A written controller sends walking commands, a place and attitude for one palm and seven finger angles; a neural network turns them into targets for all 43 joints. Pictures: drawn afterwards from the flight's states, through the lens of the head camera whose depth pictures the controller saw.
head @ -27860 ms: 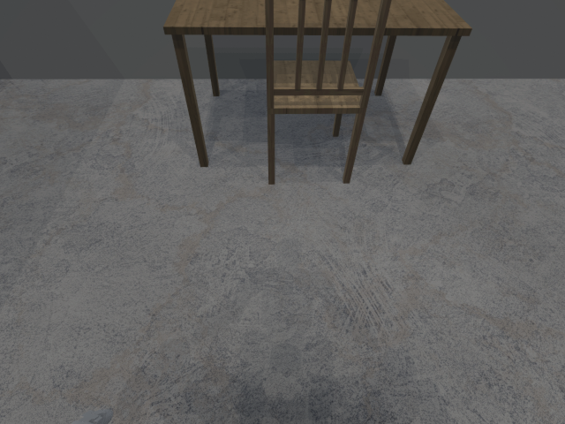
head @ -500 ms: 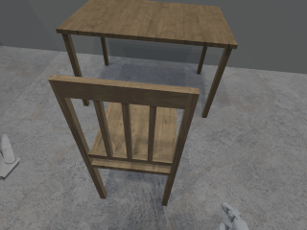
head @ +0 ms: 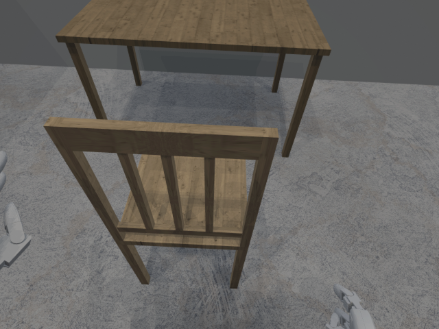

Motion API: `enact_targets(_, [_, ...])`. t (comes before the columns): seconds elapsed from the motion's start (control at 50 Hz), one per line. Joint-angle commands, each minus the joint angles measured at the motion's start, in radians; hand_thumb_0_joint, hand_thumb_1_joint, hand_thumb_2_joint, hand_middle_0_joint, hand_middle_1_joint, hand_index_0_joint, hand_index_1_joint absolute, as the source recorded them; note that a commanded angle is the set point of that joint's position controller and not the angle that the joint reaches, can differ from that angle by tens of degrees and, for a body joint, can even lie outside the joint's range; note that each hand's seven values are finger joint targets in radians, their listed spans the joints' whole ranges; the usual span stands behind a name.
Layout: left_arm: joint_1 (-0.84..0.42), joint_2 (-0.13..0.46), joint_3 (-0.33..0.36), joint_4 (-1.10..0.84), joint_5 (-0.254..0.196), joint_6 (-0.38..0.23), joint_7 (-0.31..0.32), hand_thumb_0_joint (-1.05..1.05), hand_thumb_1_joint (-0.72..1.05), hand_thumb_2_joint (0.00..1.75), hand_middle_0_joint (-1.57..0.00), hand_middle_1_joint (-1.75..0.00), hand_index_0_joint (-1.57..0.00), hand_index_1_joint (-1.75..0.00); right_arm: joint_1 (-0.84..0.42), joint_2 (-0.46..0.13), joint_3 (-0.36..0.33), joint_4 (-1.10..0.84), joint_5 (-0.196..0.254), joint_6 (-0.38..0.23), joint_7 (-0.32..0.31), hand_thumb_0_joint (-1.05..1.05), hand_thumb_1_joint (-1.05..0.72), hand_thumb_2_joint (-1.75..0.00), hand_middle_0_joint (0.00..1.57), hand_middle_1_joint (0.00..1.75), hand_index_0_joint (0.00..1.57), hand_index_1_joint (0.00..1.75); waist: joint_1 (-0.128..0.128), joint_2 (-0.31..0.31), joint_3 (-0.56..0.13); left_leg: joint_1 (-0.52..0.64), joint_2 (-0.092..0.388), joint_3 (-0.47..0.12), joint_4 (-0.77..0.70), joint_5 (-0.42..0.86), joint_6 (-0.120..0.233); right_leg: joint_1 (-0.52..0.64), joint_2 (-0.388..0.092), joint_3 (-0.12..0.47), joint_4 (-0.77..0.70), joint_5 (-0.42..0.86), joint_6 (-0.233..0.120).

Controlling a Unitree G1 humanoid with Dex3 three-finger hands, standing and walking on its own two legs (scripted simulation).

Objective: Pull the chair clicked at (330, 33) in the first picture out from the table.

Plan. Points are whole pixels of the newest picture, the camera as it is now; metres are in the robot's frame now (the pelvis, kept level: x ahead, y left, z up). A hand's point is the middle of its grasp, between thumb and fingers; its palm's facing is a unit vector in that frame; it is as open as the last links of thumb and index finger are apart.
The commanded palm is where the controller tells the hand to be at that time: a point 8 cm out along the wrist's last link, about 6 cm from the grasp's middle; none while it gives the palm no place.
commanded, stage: stop stepping back and stand still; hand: left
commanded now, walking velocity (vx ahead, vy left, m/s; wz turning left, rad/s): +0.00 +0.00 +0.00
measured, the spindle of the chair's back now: (174, 196) +0.43 +0.13 -0.08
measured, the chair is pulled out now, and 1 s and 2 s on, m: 0.67 0.67 0.67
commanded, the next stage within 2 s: let the arm hang, fingers relaxed in 0.48 s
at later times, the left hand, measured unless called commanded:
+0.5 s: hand (20, 228) +0.21 +0.28 +0.15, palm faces +0.41 -0.79 -0.45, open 7.5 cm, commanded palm +0.15 +0.31 +0.17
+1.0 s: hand out of the picture +0.02 +0.19 -0.17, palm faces +0.04 -0.98 -0.22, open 6.9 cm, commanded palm none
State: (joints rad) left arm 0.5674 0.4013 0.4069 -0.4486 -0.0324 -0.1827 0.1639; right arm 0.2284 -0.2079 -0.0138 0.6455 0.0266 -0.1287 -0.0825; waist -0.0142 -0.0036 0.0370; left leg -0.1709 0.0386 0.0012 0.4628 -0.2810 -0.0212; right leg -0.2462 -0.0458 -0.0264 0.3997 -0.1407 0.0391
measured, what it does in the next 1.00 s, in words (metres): stands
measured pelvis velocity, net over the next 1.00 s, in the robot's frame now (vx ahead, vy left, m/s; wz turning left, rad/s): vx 0.00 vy -0.01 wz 0.02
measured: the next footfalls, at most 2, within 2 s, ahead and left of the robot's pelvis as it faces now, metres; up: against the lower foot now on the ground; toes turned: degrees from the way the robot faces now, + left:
none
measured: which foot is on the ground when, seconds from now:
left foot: down 0.00-1.00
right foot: down 0.00-1.00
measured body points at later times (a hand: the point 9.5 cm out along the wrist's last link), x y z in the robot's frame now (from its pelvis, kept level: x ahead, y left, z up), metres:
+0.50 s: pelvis +0.01 +0.01 +0.00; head +0.03 +0.03 +0.45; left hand +0.19 +0.32 +0.17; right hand +0.18 -0.22 -0.08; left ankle -0.02 +0.13 -0.74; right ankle +0.04 -0.15 -0.74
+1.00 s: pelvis +0.00 -0.01 -0.01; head +0.02 +0.00 +0.44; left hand +0.02 +0.24 -0.16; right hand -0.01 -0.24 -0.15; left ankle -0.02 +0.13 -0.74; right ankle +0.04 -0.15 -0.74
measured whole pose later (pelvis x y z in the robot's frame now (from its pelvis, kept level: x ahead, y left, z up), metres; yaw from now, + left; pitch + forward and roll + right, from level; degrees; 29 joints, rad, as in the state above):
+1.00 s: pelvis +0.00 -0.01 -0.01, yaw +1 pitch -1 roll +0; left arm 0.30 0.20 0.01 0.93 0.02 0.03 0.02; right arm 0.36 -0.18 -0.01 0.99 -0.02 0.02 -0.01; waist 0.00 -0.01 0.06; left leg -0.20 0.03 -0.02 0.52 -0.30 -0.03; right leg -0.28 -0.06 -0.04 0.49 -0.19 0.03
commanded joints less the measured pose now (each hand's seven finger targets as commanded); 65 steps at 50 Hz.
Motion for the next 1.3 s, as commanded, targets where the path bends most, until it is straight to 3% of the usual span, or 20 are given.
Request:
enact_targets(0.0, [-0.015, 0.171, 0.130, -0.228, -0.004, -0.065, 0.024, 0.00, 0.90, 0.90, -0.20, -0.30, -0.20, -0.30, -0.098, -0.108, -0.040, -0.157, -0.005, -0.050, -0.005, 0.00, -0.90, -0.90, 0.20, 0.30, 0.20, 0.30, 0.006, 0.053, -0.133, -0.063, 0.060, -0.034, -0.095, 0.232, 0.034, 0.192, -0.049, 0.041, -0.004, 0.219, -0.043])
enact_targets(0.24, [-0.043, 0.165, 0.119, -0.250, -0.008, -0.052, 0.022, 0.00, 0.90, 0.90, -0.20, -0.30, -0.20, -0.30, -0.101, -0.101, -0.033, -0.170, -0.008, -0.021, -0.004, 0.00, -0.90, -0.90, 0.20, 0.30, 0.20, 0.30, 0.000, 0.085, -0.127, -0.052, 0.067, -0.036, -0.107, 0.271, 0.028, 0.207, -0.045, 0.037, -0.009, 0.247, -0.043])
enact_targets(0.54, [-0.025, 0.168, 0.125, -0.236, -0.011, -0.052, 0.020, 0.00, 0.90, 0.90, -0.20, -0.30, -0.20, -0.30, -0.102, -0.100, -0.033, -0.179, -0.005, -0.011, -0.001, 0.00, -0.90, -0.90, 0.20, 0.30, 0.20, 0.30, 0.000, 0.094, -0.105, -0.076, 0.066, -0.030, -0.123, 0.206, 0.029, 0.206, -0.046, 0.036, -0.032, 0.201, -0.040])
enact_targets(0.56, [-0.115, -0.016, -0.315, 0.539, 0.095, 0.093, -0.127, 0.00, 0.90, 0.90, -0.20, -0.30, -0.20, -0.30, -0.107, -0.231, -0.075, 0.056, -0.024, -0.049, 0.099, 0.00, -0.90, -0.90, 0.20, 0.30, 0.20, 0.30, -0.042, 0.079, 0.013, -0.132, 0.046, -0.059, 0.034, 0.402, 0.040, -0.009, -0.062, -0.012, 0.139, 0.315, -0.051])
enact_targets(0.58, [-0.110, -0.088, -0.297, 0.575, 0.067, 0.167, -0.151, 0.00, 0.90, 0.90, -0.20, -0.30, -0.20, -0.30, -0.029, -0.151, -0.061, 0.063, -0.022, 0.012, 0.095, 0.00, -0.90, -0.90, 0.20, 0.30, 0.20, 0.30, -0.019, 0.063, -0.106, -0.072, 0.048, -0.045, 0.029, 0.485, 0.022, -0.005, -0.059, 0.024, 0.108, 0.242, -0.049])
enact_targets(0.6, [-0.136, -0.115, -0.320, 0.611, 0.061, 0.184, -0.153, 0.00, 0.90, 0.90, -0.20, -0.30, -0.20, -0.30, -0.020, -0.124, -0.046, 0.059, -0.030, 0.035, 0.092, 0.00, -0.90, -0.90, 0.20, 0.30, 0.20, 0.30, -0.013, 0.046, -0.121, -0.085, 0.070, -0.079, 0.008, 0.372, 0.035, -0.018, -0.050, 0.005, 0.111, 0.087, -0.050])
enact_targets(0.62, [-0.178, -0.126, -0.329, 0.664, 0.064, 0.187, -0.154, 0.00, 0.90, 0.90, -0.20, -0.30, -0.20, -0.30, -0.013, -0.107, -0.036, 0.062, -0.039, 0.053, 0.088, 0.00, -0.90, -0.90, 0.20, 0.30, 0.20, 0.30, -0.007, 0.001, -0.089, -0.116, 0.072, -0.102, -0.008, 0.323, 0.055, -0.018, -0.038, 0.005, 0.106, 0.050, -0.047])
enact_targets(0.68, [-0.255, -0.091, -0.337, 0.835, 0.069, 0.193, -0.146, 0.00, 0.90, 0.90, -0.20, -0.30, -0.20, -0.30, 0.004, -0.132, -0.026, 0.068, -0.053, 0.091, 0.087, 0.00, -0.90, -0.90, 0.20, 0.30, 0.20, 0.30, 0.007, -0.160, -0.084, -0.137, 0.050, -0.118, -0.015, 0.250, 0.062, 0.048, -0.049, 0.038, 0.094, 0.075, -0.058])
enact_targets(0.7, [-0.270, -0.083, -0.339, 0.899, 0.068, 0.195, -0.144, 0.00, 0.90, 0.90, -0.20, -0.30, -0.20, -0.30, 0.011, -0.137, -0.025, 0.084, -0.052, 0.099, 0.085, 0.00, -0.90, -0.90, 0.20, 0.30, 0.20, 0.30, 0.009, -0.161, -0.085, -0.115, 0.041, -0.114, -0.020, 0.256, 0.061, 0.053, -0.055, 0.043, 0.089, 0.085, -0.062])
enact_targets(0.8, [-0.262, -0.065, -0.370, 1.180, 0.056, 0.194, -0.140, 0.00, 0.90, 0.90, -0.20, -0.30, -0.20, -0.30, 0.039, -0.114, -0.006, 0.185, -0.044, 0.107, 0.075, 0.00, -0.90, -0.90, 0.20, 0.30, 0.20, 0.30, 0.019, 0.086, -0.064, -0.082, 0.029, -0.073, -0.058, 0.200, 0.047, 0.068, -0.048, 0.068, 0.058, 0.037, -0.065])
enact_targets(0.88, [-0.232, -0.105, -0.362, 1.286, 0.055, 0.190, -0.135, 0.00, 0.90, 0.90, -0.20, -0.30, -0.20, -0.30, 0.102, -0.056, -0.011, 0.249, -0.047, 0.116, 0.066, 0.00, -0.90, -0.90, 0.20, 0.30, 0.20, 0.30, 0.018, 0.162, -0.041, -0.103, 0.026, -0.067, -0.069, 0.068, 0.048, 0.068, -0.050, 0.058, 0.014, -0.033, -0.077])
enact_targets(0.92, [-0.244, -0.106, -0.372, 1.321, 0.052, 0.192, -0.138, 0.00, 0.90, 0.90, -0.20, -0.30, -0.20, -0.30, 0.131, -0.052, -0.011, 0.270, -0.044, 0.123, 0.064, 0.00, -0.90, -0.90, 0.20, 0.30, 0.20, 0.30, 0.019, 0.090, 0.014, -0.132, 0.028, -0.073, -0.081, 0.012, 0.054, 0.046, -0.046, 0.052, -0.013, -0.074, -0.080])
enact_targets(0.96, [-0.248, -0.106, -0.376, 1.351, 0.049, 0.192, -0.140, 0.00, 0.90, 0.90, -0.20, -0.30, -0.20, -0.30, 0.174, -0.053, -0.011, 0.296, -0.044, 0.124, 0.065, 0.00, -0.90, -0.90, 0.20, 0.30, 0.20, 0.30, 0.013, 0.035, 0.013, -0.129, 0.029, -0.070, -0.080, -0.008, 0.053, 0.033, -0.054, 0.058, -0.024, -0.122, -0.081])
enact_targets(1.0, [-0.242, -0.107, -0.379, 1.380, 0.046, 0.194, -0.141, 0.00, 0.90, 0.90, -0.20, -0.30, -0.20, -0.30, 0.204, -0.049, -0.010, 0.319, -0.044, 0.123, 0.064, 0.00, -0.90, -0.90, 0.20, 0.30, 0.20, 0.30, 0.012, 0.028, 0.013, -0.123, 0.028, -0.069, -0.083, -0.016, 0.057, 0.023, -0.054, 0.059, -0.030, -0.150, -0.082])
enact_targets(1.02, [-0.243, -0.106, -0.382, 1.393, 0.046, 0.196, -0.141, 0.00, 0.90, 0.90, -0.20, -0.30, -0.20, -0.30, 0.203, -0.045, -0.010, 0.326, -0.043, 0.127, 0.062, 0.00, -0.90, -0.90, 0.20, 0.30, 0.20, 0.30, 0.015, 0.025, 0.058, -0.139, 0.028, -0.069, -0.090, -0.027, 0.060, 0.003, -0.051, 0.053, -0.042, -0.160, -0.084])
enact_targets(1.06, [-0.232, -0.106, -0.382, 1.414, 0.045, 0.195, -0.140, 0.00, 0.90, 0.90, -0.20, -0.30, -0.20, -0.30, 0.236, -0.043, -0.008, 0.341, -0.043, 0.125, 0.063, 0.00, -0.90, -0.90, 0.20, 0.30, 0.20, 0.30, 0.012, -0.018, 0.027, -0.127, 0.026, -0.064, -0.082, -0.032, 0.059, 0.009, -0.055, 0.058, -0.041, -0.183, -0.083])
enact_targets(1.12, [-0.224, -0.114, -0.386, 1.440, 0.043, 0.196, -0.138, 0.00, 0.90, 0.90, -0.20, -0.30, -0.20, -0.30, 0.250, -0.032, -0.007, 0.364, -0.041, 0.126, 0.059, 0.00, -0.90, -0.90, 0.20, 0.30, 0.20, 0.30, 0.014, 0.004, 0.060, -0.129, 0.025, -0.061, -0.088, -0.032, 0.064, -0.018, -0.050, 0.061, -0.051, -0.193, -0.089])
enact_targets(1.18, [-0.210, -0.119, -0.385, 1.457, 0.042, 0.192, -0.136, 0.00, 0.90, 0.90, -0.20, -0.30, -0.20, -0.30, 0.273, -0.020, -0.004, 0.379, -0.040, 0.120, 0.059, 0.00, -0.90, -0.90, 0.20, 0.30, 0.20, 0.30, 0.012, -0.019, 0.011, -0.113, 0.025, -0.054, -0.075, -0.002, 0.059, 0.008, -0.057, 0.062, -0.037, -0.170, -0.087])
enact_targets(1.22, [-0.207, -0.131, -0.388, 1.469, 0.042, 0.194, -0.135, 0.00, 0.90, 0.90, -0.20, -0.30, -0.20, -0.30, 0.261, -0.014, -0.003, 0.388, -0.039, 0.120, 0.055, 0.00, -0.90, -0.90, 0.20, 0.30, 0.20, 0.30, 0.017, 0.006, 0.066, -0.125, 0.030, -0.057, -0.088, 0.007, 0.061, -0.020, -0.051, 0.053, -0.040, -0.156, -0.090])
enact_targets(1.28, [-0.199, -0.138, -0.384, 1.474, 0.044, 0.191, -0.132, 0.00, 0.90, 0.90, -0.20, -0.30, -0.20, -0.30, 0.274, 0.000, -0.002, 0.395, -0.039, 0.117, 0.056, 0.00, -0.90, -0.90, 0.20, 0.30, 0.20, 0.30, 0.015, -0.023, 0.038, -0.121, 0.027, -0.053, -0.081, 0.016, 0.058, -0.002, -0.055, 0.057, -0.031, -0.150, -0.087])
